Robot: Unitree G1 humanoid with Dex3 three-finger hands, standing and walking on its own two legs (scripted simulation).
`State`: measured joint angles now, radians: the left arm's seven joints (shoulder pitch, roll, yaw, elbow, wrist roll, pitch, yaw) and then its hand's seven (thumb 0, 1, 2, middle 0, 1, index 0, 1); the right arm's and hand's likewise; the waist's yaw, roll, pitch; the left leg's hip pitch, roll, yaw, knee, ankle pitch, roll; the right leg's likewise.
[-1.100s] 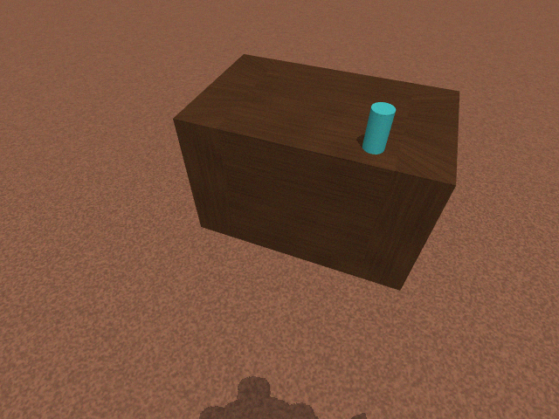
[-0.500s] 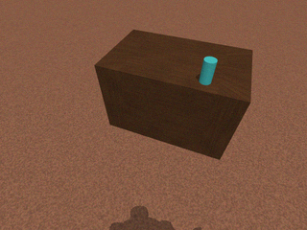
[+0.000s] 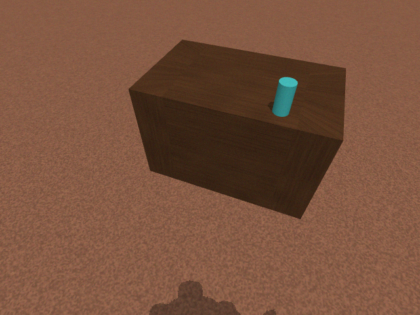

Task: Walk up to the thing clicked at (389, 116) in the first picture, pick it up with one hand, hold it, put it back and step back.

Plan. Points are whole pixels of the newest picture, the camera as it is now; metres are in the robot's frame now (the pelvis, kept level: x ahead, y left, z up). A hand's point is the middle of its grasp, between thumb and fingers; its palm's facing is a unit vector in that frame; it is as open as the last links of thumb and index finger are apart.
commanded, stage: stand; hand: left
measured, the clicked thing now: (284, 97) +0.91 -0.31 -0.11
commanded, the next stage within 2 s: walk up in 0.02 s
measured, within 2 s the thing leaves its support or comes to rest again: neither
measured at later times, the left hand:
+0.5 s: hand (151, 310) +0.19 +0.13 -0.16, palm faces -0.19 -0.91 -0.36, open 7.4 cm
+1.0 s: hand (211, 202) +0.45 +0.00 -0.15, palm faces -0.44 -0.83 -0.34, open 7.4 cm
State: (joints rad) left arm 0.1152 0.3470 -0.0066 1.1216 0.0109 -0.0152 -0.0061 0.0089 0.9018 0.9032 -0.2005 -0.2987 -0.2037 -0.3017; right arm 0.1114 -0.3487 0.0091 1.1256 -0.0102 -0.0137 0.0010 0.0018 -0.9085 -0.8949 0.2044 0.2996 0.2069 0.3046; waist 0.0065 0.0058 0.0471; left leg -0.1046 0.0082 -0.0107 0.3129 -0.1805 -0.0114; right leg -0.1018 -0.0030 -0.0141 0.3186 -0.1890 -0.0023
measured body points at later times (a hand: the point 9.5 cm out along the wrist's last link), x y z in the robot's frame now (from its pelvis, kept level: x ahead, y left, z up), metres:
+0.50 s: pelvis +0.09 -0.13 -0.03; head +0.10 -0.15 +0.42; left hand +0.20 +0.18 -0.13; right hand +0.09 -0.48 -0.14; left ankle +0.07 +0.03 -0.68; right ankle +0.10 -0.26 -0.75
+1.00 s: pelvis +0.25 -0.22 -0.01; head +0.28 -0.22 +0.43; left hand +0.47 +0.04 -0.13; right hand +0.11 -0.53 -0.10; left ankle +0.26 -0.07 -0.75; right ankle +0.28 -0.41 -0.71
